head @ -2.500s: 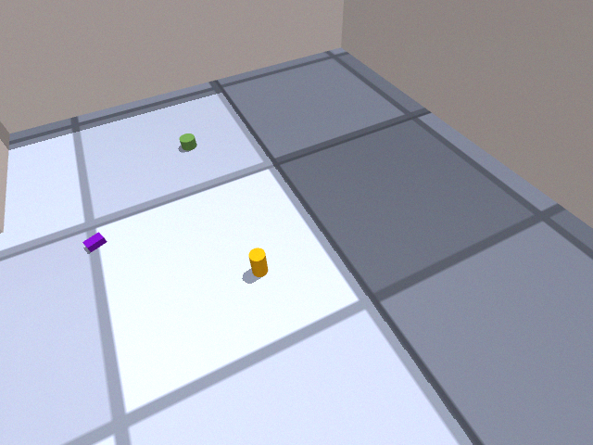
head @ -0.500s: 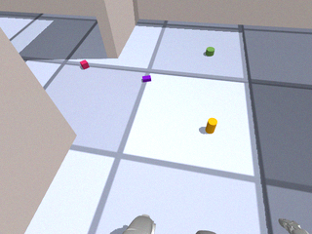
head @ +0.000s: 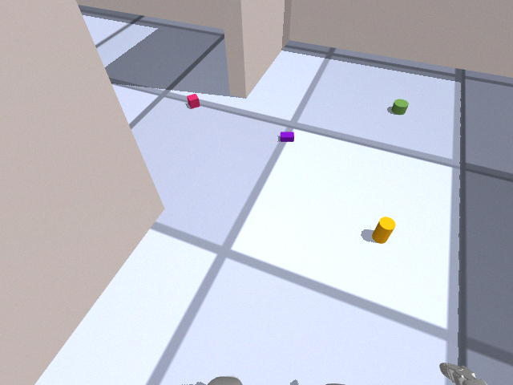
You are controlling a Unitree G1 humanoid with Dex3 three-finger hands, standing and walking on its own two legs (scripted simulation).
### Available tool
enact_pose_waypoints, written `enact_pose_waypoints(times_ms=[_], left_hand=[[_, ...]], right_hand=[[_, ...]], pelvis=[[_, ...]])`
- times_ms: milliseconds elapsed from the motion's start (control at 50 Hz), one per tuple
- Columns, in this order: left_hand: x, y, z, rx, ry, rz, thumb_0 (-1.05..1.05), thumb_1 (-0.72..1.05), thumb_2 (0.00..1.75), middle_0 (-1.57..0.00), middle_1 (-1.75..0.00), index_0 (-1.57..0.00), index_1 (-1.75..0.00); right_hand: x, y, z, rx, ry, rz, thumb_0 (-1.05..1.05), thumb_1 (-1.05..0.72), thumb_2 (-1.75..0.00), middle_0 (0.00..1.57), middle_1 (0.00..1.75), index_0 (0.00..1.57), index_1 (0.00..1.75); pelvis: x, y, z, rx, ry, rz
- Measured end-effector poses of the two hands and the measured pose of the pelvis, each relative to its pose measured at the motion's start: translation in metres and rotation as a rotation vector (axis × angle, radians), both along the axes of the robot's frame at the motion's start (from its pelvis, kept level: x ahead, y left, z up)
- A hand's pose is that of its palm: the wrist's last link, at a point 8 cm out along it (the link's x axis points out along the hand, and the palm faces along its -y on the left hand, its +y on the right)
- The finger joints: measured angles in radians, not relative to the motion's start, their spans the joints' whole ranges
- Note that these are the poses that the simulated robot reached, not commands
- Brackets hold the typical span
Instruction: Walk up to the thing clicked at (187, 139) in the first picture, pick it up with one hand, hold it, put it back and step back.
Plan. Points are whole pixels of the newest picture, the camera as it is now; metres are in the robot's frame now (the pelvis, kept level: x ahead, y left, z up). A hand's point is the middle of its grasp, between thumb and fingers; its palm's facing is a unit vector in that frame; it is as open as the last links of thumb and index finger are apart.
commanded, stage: walk up
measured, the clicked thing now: (399, 107) +1.73 -0.85 -0.72
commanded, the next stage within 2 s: stand in 0.74 s
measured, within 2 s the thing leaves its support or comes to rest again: neither
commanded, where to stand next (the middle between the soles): +0.07 -0.02 m, yaw +2 degrees
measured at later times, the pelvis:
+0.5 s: pelvis +0.01 +0.00 +0.02, yaw +5 degrees
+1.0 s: pelvis +0.01 -0.01 +0.03, yaw +4 degrees
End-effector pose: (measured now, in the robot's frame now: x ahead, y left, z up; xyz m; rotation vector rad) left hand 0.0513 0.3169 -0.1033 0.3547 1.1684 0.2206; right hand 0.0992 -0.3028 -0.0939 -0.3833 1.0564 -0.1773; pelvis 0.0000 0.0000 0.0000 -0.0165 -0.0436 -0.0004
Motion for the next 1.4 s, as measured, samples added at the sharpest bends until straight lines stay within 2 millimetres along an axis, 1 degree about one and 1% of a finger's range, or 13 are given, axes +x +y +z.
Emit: enact_pose_waypoints(times_ms=[40, 100, 180, 280, 380, 540, 640, 720, 860, 1000, 1100, 1240, 1400], left_hand=[[-0.005, -0.005, 0.001, -0.003, -0.001, 0.002, 0.01, 0.90, 0.90, -0.20, -0.30, -0.20, -0.30], [-0.007, -0.006, 0.003, -0.010, -0.002, 0.016, 0.01, 0.90, 0.90, -0.21, -0.30, -0.20, -0.30], [-0.002, 0.000, 0.001, -0.016, -0.006, 0.026, 0.01, 0.90, 0.90, -0.21, -0.30, -0.20, -0.30], [0.004, 0.001, 0.003, -0.012, -0.013, 0.050, 0.01, 0.90, 0.90, -0.21, -0.30, -0.20, -0.30], [0.007, -0.004, 0.009, -0.018, -0.003, 0.047, 0.01, 0.90, 0.90, -0.20, -0.30, -0.20, -0.30], [0.018, -0.013, 0.016, -0.036, -0.021, 0.060, 0.01, 0.90, 0.90, -0.20, -0.30, -0.20, -0.30], [0.022, -0.016, 0.019, -0.044, -0.029, 0.074, 0.01, 0.90, 0.90, -0.20, -0.30, -0.20, -0.30], [0.020, -0.018, 0.020, -0.049, -0.022, 0.082, 0.00, 0.90, 0.90, -0.20, -0.30, -0.20, -0.30], [0.010, -0.021, 0.018, -0.047, 0.027, 0.089, 0.00, 0.90, 0.90, -0.20, -0.30, -0.20, -0.30], [-0.001, -0.026, 0.017, -0.046, 0.070, 0.091, 0.00, 0.90, 0.90, -0.20, -0.30, -0.20, -0.30], [-0.004, -0.029, 0.017, -0.044, 0.087, 0.090, 0.01, 0.90, 0.90, -0.20, -0.30, -0.20, -0.30], [0.001, -0.034, 0.019, -0.040, 0.093, 0.082, 0.00, 0.90, 0.90, -0.20, -0.30, -0.20, -0.30], [0.015, -0.039, 0.021, -0.041, 0.063, 0.072, 0.00, 0.90, 0.90, -0.20, -0.30, -0.20, -0.30]], right_hand=[[0.003, -0.001, -0.002, 0.007, 0.010, -0.005, 0.01, -0.90, -0.90, 0.20, 0.30, 0.21, 0.30], [0.005, -0.001, -0.002, 0.009, 0.025, 0.003, 0.01, -0.90, -0.90, 0.20, 0.30, 0.21, 0.30], [0.000, 0.001, -0.004, -0.003, 0.048, 0.013, 0.01, -0.90, -0.90, 0.20, 0.30, 0.21, 0.30], [-0.004, 0.003, -0.003, 0.004, 0.090, 0.019, 0.01, -0.90, -0.90, 0.20, 0.30, 0.21, 0.30], [0.004, 0.008, -0.001, 0.027, 0.101, 0.019, 0.01, -0.90, -0.90, 0.20, 0.30, 0.21, 0.30], [0.021, 0.014, 0.004, 0.049, 0.091, 0.039, 0.01, -0.90, -0.90, 0.20, 0.30, 0.21, 0.30], [0.029, 0.013, 0.009, 0.050, 0.080, 0.042, 0.01, -0.90, -0.90, 0.20, 0.30, 0.21, 0.30], [0.031, 0.011, 0.012, 0.046, 0.082, 0.041, 0.00, -0.90, -0.90, 0.20, 0.30, 0.21, 0.30], [0.026, 0.005, 0.014, 0.042, 0.098, 0.022, 0.00, -0.90, -0.90, 0.20, 0.30, 0.21, 0.30], [0.012, -0.001, 0.010, 0.044, 0.132, -0.001, 0.00, -0.90, -0.90, 0.20, 0.30, 0.21, 0.30], [0.002, -0.005, 0.007, 0.049, 0.161, -0.013, 0.00, -0.90, -0.90, 0.20, 0.30, 0.21, 0.30], [-0.006, -0.010, 0.003, 0.053, 0.191, -0.027, 0.00, -0.90, -0.90, 0.20, 0.30, 0.21, 0.30], [-0.002, -0.014, 0.004, 0.052, 0.185, -0.031, 0.00, -0.90, -0.90, 0.20, 0.30, 0.21, 0.30]], pelvis=[[0.000, -0.002, 0.001, -0.004, 0.001, 0.012], [0.000, 0.000, 0.004, 0.012, -0.001, 0.031], [0.000, 0.006, 0.003, 0.026, 0.006, 0.045], [0.002, 0.001, 0.007, 0.013, 0.008, 0.065], [0.005, -0.002, 0.015, 0.011, 0.008, 0.073], [0.007, -0.005, 0.024, 0.010, 0.003, 0.084], [0.007, -0.007, 0.028, 0.011, -0.003, 0.088], [0.007, -0.008, 0.030, 0.011, -0.002, 0.091], [0.007, -0.011, 0.033, 0.013, -0.003, 0.079], [0.006, -0.015, 0.034, 0.015, -0.002, 0.073], [0.007, -0.018, 0.034, 0.016, 0.002, 0.070], [0.010, -0.022, 0.034, 0.016, 0.009, 0.066], [0.015, -0.025, 0.035, 0.015, 0.010, 0.063]])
